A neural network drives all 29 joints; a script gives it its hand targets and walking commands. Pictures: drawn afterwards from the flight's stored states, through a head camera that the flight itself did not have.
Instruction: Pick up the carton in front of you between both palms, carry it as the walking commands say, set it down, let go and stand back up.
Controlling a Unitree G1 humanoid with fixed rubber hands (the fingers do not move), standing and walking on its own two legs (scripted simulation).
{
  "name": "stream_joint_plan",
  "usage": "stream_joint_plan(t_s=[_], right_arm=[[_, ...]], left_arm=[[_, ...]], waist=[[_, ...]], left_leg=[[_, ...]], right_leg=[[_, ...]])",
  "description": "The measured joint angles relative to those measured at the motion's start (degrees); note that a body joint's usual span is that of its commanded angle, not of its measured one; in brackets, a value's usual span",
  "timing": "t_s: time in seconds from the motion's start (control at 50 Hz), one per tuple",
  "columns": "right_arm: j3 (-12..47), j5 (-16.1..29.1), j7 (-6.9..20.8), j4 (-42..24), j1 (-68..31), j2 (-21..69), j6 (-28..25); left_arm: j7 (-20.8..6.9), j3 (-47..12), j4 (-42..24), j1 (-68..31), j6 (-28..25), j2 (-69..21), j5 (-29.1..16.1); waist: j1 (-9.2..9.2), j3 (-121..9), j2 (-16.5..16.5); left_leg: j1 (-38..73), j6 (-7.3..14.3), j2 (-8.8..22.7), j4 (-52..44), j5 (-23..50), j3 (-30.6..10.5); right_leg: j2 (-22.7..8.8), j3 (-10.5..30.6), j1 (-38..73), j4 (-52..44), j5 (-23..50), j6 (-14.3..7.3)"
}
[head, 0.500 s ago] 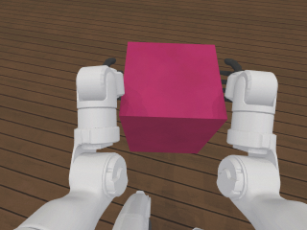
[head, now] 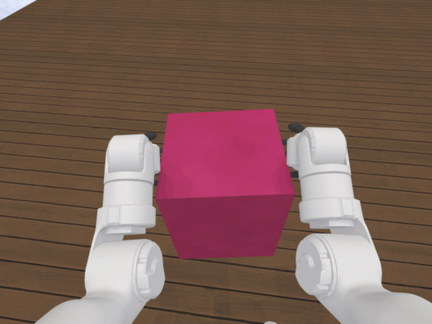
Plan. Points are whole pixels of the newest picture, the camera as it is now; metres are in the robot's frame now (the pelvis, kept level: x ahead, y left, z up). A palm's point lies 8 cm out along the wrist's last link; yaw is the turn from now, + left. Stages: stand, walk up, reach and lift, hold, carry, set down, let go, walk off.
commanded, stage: carry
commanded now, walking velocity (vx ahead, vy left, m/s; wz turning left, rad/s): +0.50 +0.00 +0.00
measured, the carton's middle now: (223, 188) +0.38 +0.00 +0.03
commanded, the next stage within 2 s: none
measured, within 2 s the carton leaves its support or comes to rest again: neither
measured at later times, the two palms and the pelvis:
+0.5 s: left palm (156, 106) +0.59 +0.16 +0.09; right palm (271, 98) +0.60 -0.13 +0.10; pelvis +0.29 +0.01 -0.01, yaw +0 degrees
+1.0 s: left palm (182, 59) +0.86 +0.11 +0.08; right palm (268, 54) +0.89 -0.17 +0.07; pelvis +0.59 -0.04 +0.00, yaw +3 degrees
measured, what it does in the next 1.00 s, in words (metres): walks ahead: right foot, then left foot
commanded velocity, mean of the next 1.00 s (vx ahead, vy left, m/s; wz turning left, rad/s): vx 0.50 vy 0.00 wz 0.00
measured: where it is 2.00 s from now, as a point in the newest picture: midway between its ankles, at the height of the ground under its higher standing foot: (215, 155)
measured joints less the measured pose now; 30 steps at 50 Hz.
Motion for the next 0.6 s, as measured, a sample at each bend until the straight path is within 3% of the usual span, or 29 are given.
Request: stream_joint_plan(t_s=[0.06,0.08,0.14,0.18,0.26,0.38,0.44,0.48,0.52,0.56,0.6], right_arm=[[0.9,-0.7,2.1,-2.4,1.5,-0.7,-1.1],[1.0,-0.8,3.1,-3.2,2.3,-1.5,-1.7],[1.2,-0.7,5.3,-5.2,5.4,-2.6,-2.7],[1.6,-0.3,4.9,-7.0,7.4,-2.0,-2.5],[2.8,0.1,3.7,-13.5,12.0,0.7,-2.8],[4.9,-1.4,4.6,-28.5,21.7,5.2,-4.2],[6.4,-2.1,4.4,-32.2,25.9,7.3,-4.9],[9.4,-2.1,4.4,-30.7,27.8,6.4,-5.5],[10.5,-1.7,4.3,-28.5,28.9,5.8,-4.9],[10.6,-1.0,4.1,-27.0,30.3,5.2,-4.1],[10.4,-0.3,3.6,-26.3,31.3,4.9,-3.6]], left_arm=[[1.7,-0.8,-1.0,0.1,-1.5,-0.8,-1.1],[2.3,-1.1,-1.3,0.3,-2.5,-1.7,-0.9],[4.2,-1.2,-3.1,2.4,-3.6,-4.8,0.1],[4.6,-0.8,-6.2,5.2,-3.4,-6.2,0.4],[4.0,0.3,-14.3,10.9,-3.4,-8.3,1.3],[1.5,-2.3,-28.3,20.1,-5.0,-11.7,3.3],[-0.3,-4.7,-32.1,24.7,-5.2,-11.0,3.7],[-0.2,-5.6,-32.0,27.4,-5.5,-9.9,2.9],[1.2,-6.5,-31.0,29.5,-4.7,-9.1,1.4],[2.7,-7.4,-29.4,30.6,-3.7,-8.8,0.0],[3.5,-7.9,-27.9,31.0,-3.2,-8.6,-0.9]], waist=[[1.31,0.7,0.8],[1.73,1.1,1.8],[2.14,2.3,1.6],[1.82,3.1,1.5],[1.19,4.4,1.7],[0.67,3.6,2.1],[0.89,1.0,1.3],[0.85,-0.4,-0.1],[1.03,-1.5,0.7],[1.02,-2.2,1.2],[0.77,-2.5,1.4]], left_leg=[[0.5,-1.6,1.6,6.7,-5.8,-0.7],[-1.6,-1.5,2.4,12.5,-6.2,-1.6],[-10.4,-1.0,0.4,31.0,-9.5,-4.1],[-14.8,-1.0,-0.3,33.9,-8.4,-3.4],[-18.8,-1.8,0.2,23.5,-4.7,-1.9],[-17.3,-1.1,0.7,4.5,7.4,0.8],[-12.3,1.2,0.2,-1.5,14.2,3.7],[-11.9,3.0,-0.1,3.2,10.3,4.7],[-9.6,3.3,0.5,3.2,5.9,4.3],[-6.6,2.1,1.0,0.7,5.7,3.9],[-3.2,1.8,1.1,-2.5,5.5,3.5]], right_leg=[[0.7,-3.0,5.4,-7.0,5.6,-1.5],[1.2,-3.8,5.4,-4.9,4.9,-2.4],[0.7,-4.2,7.3,-3.9,-0.7,-3.2],[0.4,-4.2,9.9,-6.6,-1.1,-2.4],[0.3,-3.8,15.5,-11.9,-1.8,-2.0],[0.7,-3.8,23.5,-13.6,-7.5,-0.1],[-0.2,-3.1,24.6,-5.0,-15.1,1.3],[-1.3,-0.8,19.8,9.1,-17.1,1.2],[0.2,1.0,13.3,21.6,-19.5,0.8],[0.6,0.7,8.1,25.1,-18.1,0.6],[0.1,0.1,4.5,21.6,-14.6,1.0]])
